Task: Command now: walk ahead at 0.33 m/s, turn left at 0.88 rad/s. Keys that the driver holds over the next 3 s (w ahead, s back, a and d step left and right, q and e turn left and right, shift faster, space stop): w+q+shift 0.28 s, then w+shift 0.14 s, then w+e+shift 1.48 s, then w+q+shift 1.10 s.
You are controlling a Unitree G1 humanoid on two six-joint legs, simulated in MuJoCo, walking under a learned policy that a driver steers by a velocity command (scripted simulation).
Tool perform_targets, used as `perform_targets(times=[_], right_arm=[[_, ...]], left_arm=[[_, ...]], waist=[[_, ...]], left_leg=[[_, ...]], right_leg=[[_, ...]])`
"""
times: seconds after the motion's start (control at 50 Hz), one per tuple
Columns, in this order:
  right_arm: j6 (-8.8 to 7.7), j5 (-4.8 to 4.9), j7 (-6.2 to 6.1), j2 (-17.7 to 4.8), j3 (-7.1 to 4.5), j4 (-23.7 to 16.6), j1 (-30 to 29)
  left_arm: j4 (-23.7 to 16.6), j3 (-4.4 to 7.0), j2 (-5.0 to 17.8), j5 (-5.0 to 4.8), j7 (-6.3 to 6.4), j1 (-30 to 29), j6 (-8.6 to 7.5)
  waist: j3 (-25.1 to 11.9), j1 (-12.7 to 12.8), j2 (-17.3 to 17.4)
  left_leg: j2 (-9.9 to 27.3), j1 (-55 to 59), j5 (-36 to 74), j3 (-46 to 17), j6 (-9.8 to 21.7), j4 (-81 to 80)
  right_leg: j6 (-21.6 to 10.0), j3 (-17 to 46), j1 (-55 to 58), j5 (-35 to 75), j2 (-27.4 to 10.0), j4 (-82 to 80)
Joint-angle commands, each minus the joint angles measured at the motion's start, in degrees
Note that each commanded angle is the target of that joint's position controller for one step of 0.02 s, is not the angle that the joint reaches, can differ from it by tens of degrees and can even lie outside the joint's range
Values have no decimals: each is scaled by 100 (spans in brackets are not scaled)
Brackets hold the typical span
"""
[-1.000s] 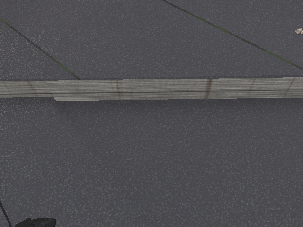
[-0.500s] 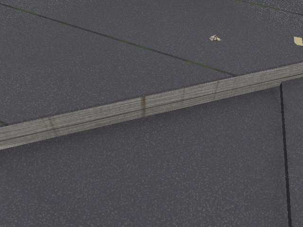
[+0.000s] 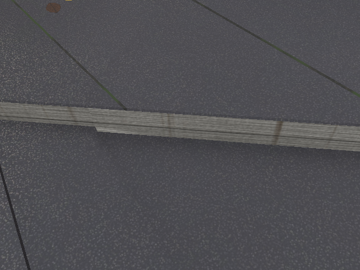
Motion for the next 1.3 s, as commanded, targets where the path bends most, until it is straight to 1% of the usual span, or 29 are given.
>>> perform_targets(times=[0.02, 0.14, 0.16, 0.24, 0.32, 0.38, 0.4, 0.42, 0.44, 0.46, 0.5, 0.56, 0.66, 0.72, 0.8, 0.84, 0.88, 0.9, 0.92, 0.94, 0.96, 1.02, 1.06, 1.1, 1.16, 1.22, 1.24, 1.28, 1.3], right_arm=[[-184, 20, 102, -416, -15, -768, -770], [-418, 48, 185, -170, 66, -779, -755], [-153, -674, 424, -168, 81, -720, -1134], [-116, -421, 706, 17, 177, -845, -1492], [-185, -480, 707, 105, 313, -936, -1964], [-262, -462, 492, -50, 229, -495, -635], [-333, -465, 394, -221, 103, -59, 683], [-348, -528, 280, -708, -93, 367, 1698], [-331, -419, 167, -1488, -229, 255, 1328], [-339, -450, 151, -1369, -198, 9, 1183], [-481, -560, 51, -747, -22, 382, 955], [-814, -418, 61, -178, 183, 503, 451], [-1083, -363, 152, 68, 285, 822, 795], [-1134, -354, 61, 185, 383, 985, 1040], [-1134, -293, -156, -149, 416, 1105, 1163], [-1016, -338, -346, -569, 316, 1017, 887], [-832, -479, -384, -894, 200, 755, -38], [-815, -553, -228, -390, 298, 715, -366], [-958, -558, -161, 413, 542, 349, -341], [-1109, -398, -67, 251, 640, -221, -52], [-1230, -543, 15, -148, 642, -136, -195], [-933, -757, 49, -209, 670, 15, -151], [-753, -747, 75, -60, 753, -98, -468], [-743, -574, 116, 110, 837, -327, -1035], [-760, -406, 118, 181, 858, -509, -1603], [-817, -363, 45, 1, 768, -545, -1399], [-849, -386, 3, -212, 678, -455, -1006], [-919, -529, -164, -754, 385, 131, 1201], [-973, -688, -253, -1054, 245, 399, 2422]], left_arm=[[-231, 277, 1056, -41, 22, 493, -168], [60, 298, 1062, -27, -87, 755, -393], [297, 186, 865, 206, -200, 1227, -383], [504, 167, 901, 204, -195, 1294, -464], [853, 136, 943, 222, -104, 1645, -410], [1032, 153, 1368, 144, -85, 1537, -335], [957, 144, 1497, 62, -124, 1303, -310], [828, 59, 1251, 129, -173, 1265, -336], [357, -90, 530, 24, -307, 1385, -394], [166, -58, 962, 32, -319, 782, -447], [360, -101, 783, -134, -318, 749, -458], [898, -106, 587, -7, -440, 1481, -157], [881, -97, 347, -155, -589, 440, -71], [710, -144, 321, -122, -666, -211, -178], [523, -226, 397, -15, -759, -567, -197], [752, -118, 788, -8, -699, 370, -88], [1359, 180, 1395, -11, -549, 2800, -17], [1548, 297, 1590, -172, -428, 3036, -20], [1409, 258, 1527, -82, -417, 2223, 19], [1089, 283, 1698, 9, -365, 1692, 9], [941, 240, 1279, 62, -324, 1451, -28], [923, 159, 1166, 26, -244, 862, -265], [905, 169, 1239, 8, -287, 755, -426], [927, 240, 1292, -5, -317, 849, -476], [950, 317, 1309, -89, -397, 1103, -476], [822, 357, 1267, 3, -356, 960, -423], [734, 376, 1358, 17, -338, 769, -438], [557, 361, 1375, -8, -359, 154, -517], [231, 119, 468, -58, -283, -375, -618]], waist=[[-113, 482, -815], [317, 464, -762], [453, 578, -388], [821, 470, -912], [1054, 414, -776], [148, -449, -897], [-521, -1141, -762], [-1182, -1473, -128], [-1796, -771, 1617], [-1944, -1003, 448], [-238, -551, -222], [90, 74, 15], [766, -80, 126], [706, -156, 94], [393, 14, 119], [-174, 623, 468], [-983, 1934, 335], [-720, 1843, -894], [-571, 1036, -1541], [-1134, 599, -1646], [-691, 464, -271], [488, -338, 658], [665, -353, 422], [585, -106, 2], [290, 386, -373], [-298, 257, -694], [-565, -16, -701], [-1518, -1261, -284], [-1703, -1683, 600]], left_leg=[[398, -1781, 264, -29, 13, 14], [626, -2128, 936, 5, 227, -283], [359, -1976, 834, 438, 339, -328], [528, -1832, 1119, 564, 713, -841], [341, -1473, 394, 951, 1216, -1651], [-720, 1227, -413, 1481, 1695, -2145], [-969, 3042, 56, 1329, 1838, -2607], [-429, 4890, -747, 171, 1805, -2920], [1251, 5952, -3082, -3257, 2013, -4366], [1598, 5566, -3291, -4130, 1849, -5133], [1503, 3763, -1064, -2378, 1643, -5160], [925, 2456, 59, -902, 1050, -5532], [374, 2518, 2398, 855, 441, -6098], [347, 3061, 3963, 1421, 338, -5993], [457, 3505, 7212, 1871, 198, -5403], [720, 3762, 9147, 1813, 105, -4079], [801, 2468, 8241, 1576, 188, -538], [-238, 1025, 1849, 1494, 379, 2149], [-771, -1067, -1091, 787, 337, 3946], [-659, -2078, -1021, -376, 296, 3757], [-279, -1948, -349, -546, 540, 2773], [304, -521, -73, -364, 309, 823], [452, 332, 327, -27, 120, -431], [445, 736, 1118, 142, 53, -1713], [166, 967, 2253, 290, 99, -3061], [-108, 1653, 1793, 175, 279, -3189], [-198, 2133, 1406, 81, 375, -3355], [-19, 4464, 497, 80, 590, -3487], [1288, 5485, -699, -1286, 572, -3937]], right_leg=[[-722, 1782, 1585, -1271, -1947, -1372], [-423, 757, 1832, -775, -1963, -1567], [-321, 342, 1613, -754, -1930, -1595], [-200, -213, 1412, -625, -2037, -1684], [-227, -880, 1749, 836, -2098, -1539], [-289, -1332, 1242, 5743, -2102, 280], [-267, -1436, 481, 6153, -2032, 1785], [-102, -1279, -1048, 3585, -1716, 3741], [213, -526, -3110, -1363, -647, 5791], [167, 699, -3458, -926, -578, 6196], [61, 859, -3322, 116, -851, 5670], [109, 1212, -2188, 558, -1061, 4711], [15, 763, -2786, 1873, -682, 3528], [-161, 213, -3000, 2598, -454, 2784], [-380, -727, -1885, 2870, 186, 1502], [-539, -816, -878, 1977, 577, 1610], [-1247, 183, 1371, 735, 288, 1665], [-1564, 573, 2038, 560, -105, 1568], [-2131, 2398, 2381, 346, -591, 1618], [-2794, 4931, 2793, -1561, -1599, -195], [-2410, 5283, 2060, -2507, -1698, -1154], [-1858, 4009, -579, -1300, -1004, -1466], [-1719, 3078, -1621, -268, -471, -1590], [-1537, 2582, -1764, 319, -159, -1485], [-1109, 2490, -1063, 931, -7, -1134], [-816, 2719, -542, 2140, -175, -168], [-699, 2804, -436, 2686, -172, 343], [-437, 2373, -1257, 3001, 249, 2860], [-439, 1969, -2465, 426, 559, 4995]])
